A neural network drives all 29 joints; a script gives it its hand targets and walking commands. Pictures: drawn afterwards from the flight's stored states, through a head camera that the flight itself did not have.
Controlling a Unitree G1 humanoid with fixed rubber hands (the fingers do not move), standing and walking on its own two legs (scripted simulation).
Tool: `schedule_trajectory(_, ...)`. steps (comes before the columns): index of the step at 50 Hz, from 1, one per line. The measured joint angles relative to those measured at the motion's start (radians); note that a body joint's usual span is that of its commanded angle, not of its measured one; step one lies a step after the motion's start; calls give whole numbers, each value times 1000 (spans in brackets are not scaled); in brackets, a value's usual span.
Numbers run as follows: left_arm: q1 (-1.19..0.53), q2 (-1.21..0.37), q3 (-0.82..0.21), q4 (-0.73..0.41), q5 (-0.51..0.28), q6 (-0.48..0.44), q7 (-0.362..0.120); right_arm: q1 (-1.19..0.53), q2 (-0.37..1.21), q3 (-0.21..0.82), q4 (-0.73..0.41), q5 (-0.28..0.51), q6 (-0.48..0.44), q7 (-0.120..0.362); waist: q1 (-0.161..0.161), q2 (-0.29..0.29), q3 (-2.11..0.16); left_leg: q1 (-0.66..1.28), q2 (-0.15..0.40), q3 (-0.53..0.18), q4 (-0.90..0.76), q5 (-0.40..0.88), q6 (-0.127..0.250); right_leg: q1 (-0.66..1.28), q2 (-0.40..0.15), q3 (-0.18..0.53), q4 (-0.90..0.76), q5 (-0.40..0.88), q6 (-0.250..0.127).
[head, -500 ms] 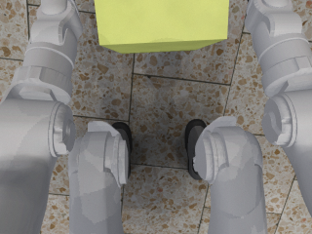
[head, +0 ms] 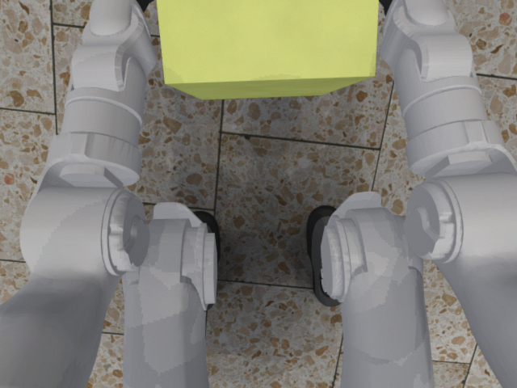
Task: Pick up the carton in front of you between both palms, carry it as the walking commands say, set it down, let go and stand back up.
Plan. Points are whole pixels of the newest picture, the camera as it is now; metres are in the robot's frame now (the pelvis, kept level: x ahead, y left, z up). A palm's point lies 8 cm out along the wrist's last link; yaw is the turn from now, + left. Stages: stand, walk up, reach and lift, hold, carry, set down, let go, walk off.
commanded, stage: reach and lift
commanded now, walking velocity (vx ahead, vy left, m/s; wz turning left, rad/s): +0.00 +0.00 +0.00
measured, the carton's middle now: (262, 11) +0.55 -0.01 -0.23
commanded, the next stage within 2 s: none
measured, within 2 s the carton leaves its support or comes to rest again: neither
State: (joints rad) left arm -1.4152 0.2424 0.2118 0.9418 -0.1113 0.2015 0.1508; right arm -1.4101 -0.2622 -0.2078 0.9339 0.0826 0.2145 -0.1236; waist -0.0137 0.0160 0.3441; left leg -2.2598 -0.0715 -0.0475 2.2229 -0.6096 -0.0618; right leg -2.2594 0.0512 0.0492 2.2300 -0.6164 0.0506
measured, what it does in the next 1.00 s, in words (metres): rises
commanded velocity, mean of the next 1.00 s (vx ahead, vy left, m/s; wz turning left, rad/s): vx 0.00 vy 0.00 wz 0.00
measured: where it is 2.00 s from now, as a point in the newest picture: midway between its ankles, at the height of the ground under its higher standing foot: (264, 274)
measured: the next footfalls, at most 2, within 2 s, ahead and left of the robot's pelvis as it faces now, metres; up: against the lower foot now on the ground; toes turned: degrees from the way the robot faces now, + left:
none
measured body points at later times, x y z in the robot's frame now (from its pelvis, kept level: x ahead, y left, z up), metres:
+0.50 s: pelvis -0.02 +0.00 +0.11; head +0.26 -0.01 +0.47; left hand +0.51 +0.14 +0.05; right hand +0.51 -0.17 +0.04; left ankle +0.10 +0.13 -0.33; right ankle +0.10 -0.13 -0.33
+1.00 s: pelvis +0.03 +0.00 +0.24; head +0.21 +0.00 +0.65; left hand +0.47 +0.14 +0.20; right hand +0.46 -0.16 +0.20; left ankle +0.10 +0.13 -0.33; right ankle +0.10 -0.13 -0.33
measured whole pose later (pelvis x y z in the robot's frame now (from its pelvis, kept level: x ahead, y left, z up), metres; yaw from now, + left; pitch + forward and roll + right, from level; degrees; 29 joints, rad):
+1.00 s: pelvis +0.03 +0.00 +0.24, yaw -1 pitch +36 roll +0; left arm -0.77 -0.08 0.44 0.64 0.22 0.36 0.05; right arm -0.77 0.07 -0.43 0.64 -0.23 0.36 -0.03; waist 0.00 0.01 -0.24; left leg -1.53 -0.10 -0.11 1.39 -0.48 -0.05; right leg -1.54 0.09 0.11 1.39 -0.47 0.05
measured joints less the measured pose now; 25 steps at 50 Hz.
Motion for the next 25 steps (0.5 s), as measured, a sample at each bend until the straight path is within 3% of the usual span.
schedule_trajectory(1,17,-12,-5,-27,-5,10,29,20,9,7,-28,8,10,-27,1,0,-20,-2,-6,-3,-5,0,-3,-3,6,3,-5,1,4)
schedule_trajectory(4,79,-43,20,-100,14,38,28,83,35,-14,-100,-2,38,-33,4,-1,-105,-6,-23,-15,-28,3,-17,-8,27,15,-29,6,17)
schedule_trajectory(8,156,-97,96,-141,90,71,2,156,90,-88,-138,-72,72,-4,5,-2,-247,10,-33,-25,-87,14,-27,7,39,22,-89,20,26)
schedule_trajectory(16,217,-188,278,-118,301,127,-66,216,186,-267,-111,-284,124,67,8,-6,-419,99,-36,-35,-279,78,-18,95,47,29,-284,88,19)
schedule_trajectory(25,246,-224,328,-179,370,162,-99,241,225,-315,-167,-352,158,96,7,-3,-467,183,-43,-44,-431,133,-15,180,54,40,-438,143,21)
